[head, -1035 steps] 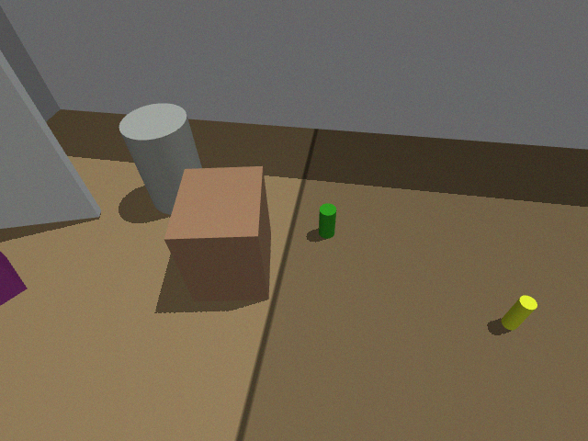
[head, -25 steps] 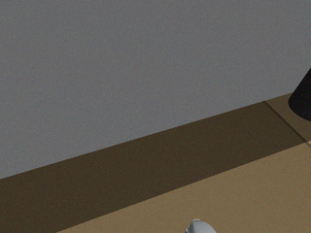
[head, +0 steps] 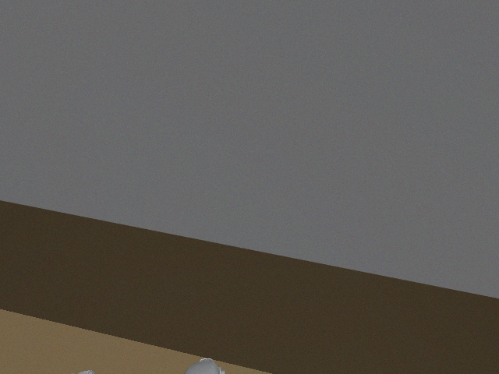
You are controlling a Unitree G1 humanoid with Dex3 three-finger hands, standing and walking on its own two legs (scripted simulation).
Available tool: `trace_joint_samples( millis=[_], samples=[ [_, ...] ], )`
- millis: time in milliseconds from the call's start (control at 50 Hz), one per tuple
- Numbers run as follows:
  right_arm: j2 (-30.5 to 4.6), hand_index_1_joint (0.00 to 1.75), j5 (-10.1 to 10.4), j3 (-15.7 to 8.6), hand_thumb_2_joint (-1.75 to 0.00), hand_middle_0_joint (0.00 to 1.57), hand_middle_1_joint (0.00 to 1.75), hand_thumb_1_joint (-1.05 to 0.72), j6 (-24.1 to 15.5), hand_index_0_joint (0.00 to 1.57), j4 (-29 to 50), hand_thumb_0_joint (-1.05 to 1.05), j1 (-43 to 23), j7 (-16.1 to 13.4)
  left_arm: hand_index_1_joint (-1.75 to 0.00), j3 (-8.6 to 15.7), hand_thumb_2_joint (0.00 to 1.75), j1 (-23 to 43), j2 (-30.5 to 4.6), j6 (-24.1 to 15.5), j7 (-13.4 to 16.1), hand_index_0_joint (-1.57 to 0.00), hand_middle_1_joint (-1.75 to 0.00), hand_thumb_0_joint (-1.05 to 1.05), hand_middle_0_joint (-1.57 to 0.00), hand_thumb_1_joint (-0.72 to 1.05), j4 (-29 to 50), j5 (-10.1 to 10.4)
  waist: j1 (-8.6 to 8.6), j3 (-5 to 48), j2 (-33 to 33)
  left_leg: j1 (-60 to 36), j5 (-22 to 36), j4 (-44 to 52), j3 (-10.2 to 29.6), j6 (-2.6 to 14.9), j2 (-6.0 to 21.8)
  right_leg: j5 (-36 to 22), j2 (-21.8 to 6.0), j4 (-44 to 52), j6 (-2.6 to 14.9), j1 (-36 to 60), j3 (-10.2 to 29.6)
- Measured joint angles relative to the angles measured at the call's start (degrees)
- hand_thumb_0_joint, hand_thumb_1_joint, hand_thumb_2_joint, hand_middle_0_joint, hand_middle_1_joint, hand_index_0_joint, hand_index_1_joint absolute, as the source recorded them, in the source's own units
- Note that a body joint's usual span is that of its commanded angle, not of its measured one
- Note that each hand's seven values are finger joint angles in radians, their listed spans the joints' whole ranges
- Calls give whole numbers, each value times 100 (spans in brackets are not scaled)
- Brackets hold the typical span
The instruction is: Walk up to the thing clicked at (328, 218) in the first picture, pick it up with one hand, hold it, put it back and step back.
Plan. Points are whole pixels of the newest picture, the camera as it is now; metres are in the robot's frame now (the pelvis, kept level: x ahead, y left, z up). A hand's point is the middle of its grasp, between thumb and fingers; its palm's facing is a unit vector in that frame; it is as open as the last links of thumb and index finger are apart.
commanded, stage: walk up
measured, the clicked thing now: out of the picture +0.16 +1.47 -0.69
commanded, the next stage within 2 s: none
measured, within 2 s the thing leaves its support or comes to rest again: neither
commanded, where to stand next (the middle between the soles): +0.15 +0.00 m, yaw +84 degrees
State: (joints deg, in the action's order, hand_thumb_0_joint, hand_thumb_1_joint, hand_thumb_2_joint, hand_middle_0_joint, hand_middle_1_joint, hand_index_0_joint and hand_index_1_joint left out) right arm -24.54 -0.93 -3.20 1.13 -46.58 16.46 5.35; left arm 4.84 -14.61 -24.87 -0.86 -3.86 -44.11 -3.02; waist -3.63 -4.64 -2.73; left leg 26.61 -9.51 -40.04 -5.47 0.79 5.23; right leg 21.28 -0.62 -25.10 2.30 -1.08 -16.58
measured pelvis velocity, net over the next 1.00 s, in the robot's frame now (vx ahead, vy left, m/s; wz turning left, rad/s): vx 0.09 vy -0.11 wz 0.89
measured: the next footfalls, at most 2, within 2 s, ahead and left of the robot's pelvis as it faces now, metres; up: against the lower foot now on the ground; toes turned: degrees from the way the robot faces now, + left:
left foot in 0.06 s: +0.16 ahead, +0.10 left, +0.00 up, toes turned +9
right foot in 0.46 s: +0.32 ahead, -0.13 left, +0.00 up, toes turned +25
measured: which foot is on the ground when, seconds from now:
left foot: up 0.00-0.04, down 0.06-0.48, up 0.50-0.92, down 0.94-1.00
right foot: down 0.00-0.08, up 0.10-0.44, down 0.46-0.98, up 1.00-1.00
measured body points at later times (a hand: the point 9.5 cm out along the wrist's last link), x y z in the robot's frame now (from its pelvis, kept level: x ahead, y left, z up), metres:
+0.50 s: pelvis +0.15 -0.07 -0.02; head +0.21 -0.07 +0.42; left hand +0.14 +0.28 -0.10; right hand +0.38 -0.31 -0.13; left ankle +0.12 +0.09 -0.72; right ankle +0.28 -0.15 -0.74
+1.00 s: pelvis +0.09 -0.11 -0.03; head +0.08 -0.09 +0.42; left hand -0.16 +0.17 -0.13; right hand +0.41 -0.27 -0.10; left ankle +0.00 -0.05 -0.73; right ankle +0.27 -0.15 -0.72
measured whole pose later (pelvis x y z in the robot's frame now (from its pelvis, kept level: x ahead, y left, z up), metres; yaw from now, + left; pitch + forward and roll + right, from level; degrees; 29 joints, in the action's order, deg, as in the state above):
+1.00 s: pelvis +0.09 -0.11 -0.03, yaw +51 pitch -3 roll +1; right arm -25.5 -2.5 -5.7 3.4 -44.3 18.7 4.4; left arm 5.8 -16.3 -30.0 1.9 -0.2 -47.7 -2.2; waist -1.9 -2.8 -4.6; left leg 17.2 -25.4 -45.0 -3.5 1.4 -0.3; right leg 25.9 -16.9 -51.2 -0.2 -28.3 -12.6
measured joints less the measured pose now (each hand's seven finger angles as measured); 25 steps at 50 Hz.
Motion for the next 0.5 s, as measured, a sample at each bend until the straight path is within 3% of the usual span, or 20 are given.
trace_joint_samples(
  millis=[40, 80, 100, 140, 180, 260, 340, 460, 500],
  samples=[
    [19, 30, -9, 5, -90, 20, 30, -90, -35, 20, 119, 0, -10, -32, -30, 35, 90, -102, -101, 71, -16, -20, -30, 1, -21, 90, -12, -4, -41, 9, -120, -189, -226, 241, -148, 140, -102, 428, -80, -448, -52, -48, -129],
    [61, 30, -43, -21, -90, 20, 30, -90, -119, 20, 282, 0, -59, -137, -30, 67, 90, -189, -191, 165, -2, -20, -30, 1, -21, 90, -78, 23, 2, -43, -397, -317, -292, 239, -223, 300, -388, 897, -439, -1525, -62, -370, -21],
    [63, 30, -72, -37, -90, 20, 30, -90, -153, 21, 395, 0, -90, -215, -30, 71, 90, -171, -160, 232, 13, -20, -30, 1, -21, 90, -131, 37, 74, -126, -446, -285, -440, 36, -194, 317, -490, 1036, -479, -2305, -131, -669, 290],
    [71, 30, -36, -43, -90, 20, 30, -90, -201, 21, 567, 0, -77, -346, -30, -28, 90, -93, -56, 323, 11, -20, -30, 1, -21, 90, -173, 50, 263, -270, -346, -333, -603, -103, 46, 353, -602, 1120, -212, -3558, -237, -1291, 923],
    [140, 30, 21, 20, -90, 20, 30, -90, -209, 21, 610, 0, 7, -427, -30, -153, 90, -3, 2, 308, -17, -20, -30, 2, -20, 90, -123, 56, 362, -350, -307, -573, -532, 185, 272, 330, -717, 975, -142, -4068, -244, -1848, 1324],
    [295, 30, 72, 184, -90, 20, 30, -90, -200, 21, 634, 0, 276, -479, -30, -257, 90, 215, 65, 233, -22, -20, -30, 2, -21, 90, 145, 143, 416, -413, -234, -1019, -330, 802, 763, 176, -847, 482, -378, -3668, -268, -2648, 1772],
    [403, 30, -43, 238, -90, 21, 30, -90, -94, 21, 687, 0, 355, -474, -30, -233, 90, 536, 73, 218, 135, -20, -30, 1, -21, 90, 344, 266, 441, -475, -103, -1066, -383, 804, 1327, 7, -911, 29, -481, -3093, -281, -3030, 1988],
    [197, 30, -147, 78, -90, 21, 30, -89, 139, 21, 993, 0, 93, -385, -30, -223, 90, 644, 35, 101, 408, -20, -30, 1, -21, 90, 360, 413, 503, -390, 180, -588, -888, -70, 1966, -283, -1161, -961, -216, -1404, -173, -2441, 1797],
    [1, 30, -121, -49, -90, 21, 30, -90, 214, 21, 984, 0, -176, -423, -30, -217, 90, 670, 188, 81, 490, -20, -30, 1, -21, 90, 270, 343, 482, -484, 576, -273, -1309, -796, 2025, -155, -1073, -744, -99, -1552, -236, -2437, 1539]
  ],
)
